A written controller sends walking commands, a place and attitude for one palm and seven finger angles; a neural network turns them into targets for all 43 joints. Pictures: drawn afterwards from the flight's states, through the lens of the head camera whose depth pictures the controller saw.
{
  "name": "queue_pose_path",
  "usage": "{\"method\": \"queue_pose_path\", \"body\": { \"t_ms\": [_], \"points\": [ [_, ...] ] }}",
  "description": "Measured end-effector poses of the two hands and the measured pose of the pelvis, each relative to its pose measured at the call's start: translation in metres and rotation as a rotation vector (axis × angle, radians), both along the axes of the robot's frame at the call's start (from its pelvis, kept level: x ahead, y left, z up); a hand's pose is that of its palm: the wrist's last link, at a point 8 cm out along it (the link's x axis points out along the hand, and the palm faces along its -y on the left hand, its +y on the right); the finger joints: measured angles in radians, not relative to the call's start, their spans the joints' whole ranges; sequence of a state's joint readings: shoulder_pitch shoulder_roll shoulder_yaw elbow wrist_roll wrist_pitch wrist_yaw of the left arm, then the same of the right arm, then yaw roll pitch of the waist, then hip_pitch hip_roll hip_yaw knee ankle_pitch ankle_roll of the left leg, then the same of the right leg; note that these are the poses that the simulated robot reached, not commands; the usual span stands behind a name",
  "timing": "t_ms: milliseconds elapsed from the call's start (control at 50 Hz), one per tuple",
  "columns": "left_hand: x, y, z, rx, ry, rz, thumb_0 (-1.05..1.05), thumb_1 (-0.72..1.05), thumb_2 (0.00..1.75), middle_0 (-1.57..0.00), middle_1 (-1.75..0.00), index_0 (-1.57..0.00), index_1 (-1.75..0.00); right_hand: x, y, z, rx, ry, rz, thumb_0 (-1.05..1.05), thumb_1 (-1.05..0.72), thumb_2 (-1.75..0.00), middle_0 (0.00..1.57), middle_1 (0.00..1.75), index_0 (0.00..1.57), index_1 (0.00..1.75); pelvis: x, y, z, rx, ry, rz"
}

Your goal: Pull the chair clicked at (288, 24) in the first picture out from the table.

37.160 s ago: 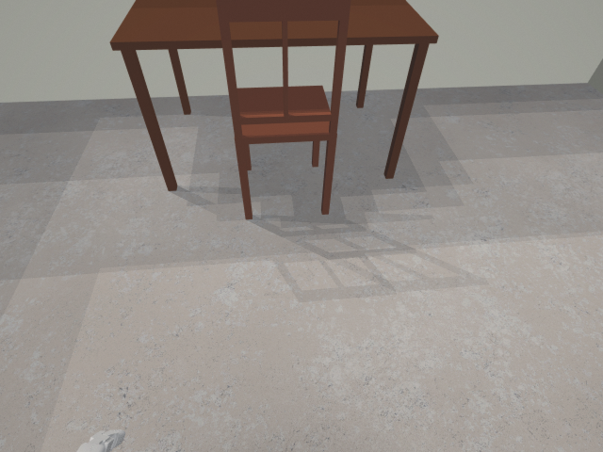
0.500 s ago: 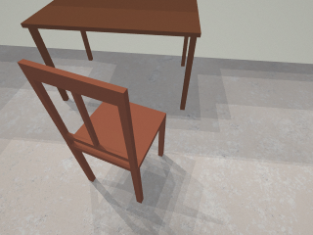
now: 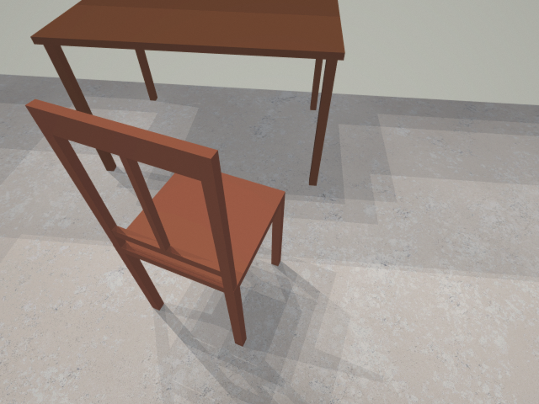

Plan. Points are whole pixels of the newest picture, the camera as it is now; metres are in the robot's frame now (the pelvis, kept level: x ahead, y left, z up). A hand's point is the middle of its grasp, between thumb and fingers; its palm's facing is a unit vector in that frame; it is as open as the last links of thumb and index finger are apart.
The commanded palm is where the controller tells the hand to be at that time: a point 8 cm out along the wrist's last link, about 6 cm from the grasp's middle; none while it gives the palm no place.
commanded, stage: look to check the result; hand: left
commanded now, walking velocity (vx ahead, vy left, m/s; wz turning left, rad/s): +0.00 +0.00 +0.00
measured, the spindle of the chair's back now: (149, 207) +0.52 +0.30 -0.08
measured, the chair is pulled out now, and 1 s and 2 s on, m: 0.57 0.57 0.57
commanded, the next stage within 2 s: stand and wait in 0.10 s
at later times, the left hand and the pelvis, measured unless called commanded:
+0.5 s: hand out of the picture +0.00 +0.16 -0.17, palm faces +0.04 -0.99 -0.16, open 7.4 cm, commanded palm none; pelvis +0.01 +0.00 +0.00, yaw +0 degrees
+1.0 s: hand out of the picture +0.00 +0.16 -0.17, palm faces +0.04 -0.99 -0.16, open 7.4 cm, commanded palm none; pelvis +0.01 +0.00 +0.00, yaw +0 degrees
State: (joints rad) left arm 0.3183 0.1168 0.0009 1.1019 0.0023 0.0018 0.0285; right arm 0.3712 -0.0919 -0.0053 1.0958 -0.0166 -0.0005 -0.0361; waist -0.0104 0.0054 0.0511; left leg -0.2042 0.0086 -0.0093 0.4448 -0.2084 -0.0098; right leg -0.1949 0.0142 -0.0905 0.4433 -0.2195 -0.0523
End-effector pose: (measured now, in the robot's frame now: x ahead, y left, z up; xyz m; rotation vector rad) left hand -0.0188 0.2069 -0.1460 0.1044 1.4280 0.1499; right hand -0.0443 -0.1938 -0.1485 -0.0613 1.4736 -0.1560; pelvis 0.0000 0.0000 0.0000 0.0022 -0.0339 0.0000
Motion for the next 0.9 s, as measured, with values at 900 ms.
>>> {"method": "queue_pose_path", "body": {
  "t_ms": [900],
  "points": [
    [0.013,0.001,0.001,-0.005,0.0,0.003,0.0,0.91,0.9,-0.2,-0.3,-0.19,-0.3,0.023,-0.002,0.001,-0.012,-0.013,0.012,0.0,-0.91,-0.9,0.19,0.3,0.2,0.3,0.014,0.003,0.001,0.002,0.001,0.001]
  ]
}}
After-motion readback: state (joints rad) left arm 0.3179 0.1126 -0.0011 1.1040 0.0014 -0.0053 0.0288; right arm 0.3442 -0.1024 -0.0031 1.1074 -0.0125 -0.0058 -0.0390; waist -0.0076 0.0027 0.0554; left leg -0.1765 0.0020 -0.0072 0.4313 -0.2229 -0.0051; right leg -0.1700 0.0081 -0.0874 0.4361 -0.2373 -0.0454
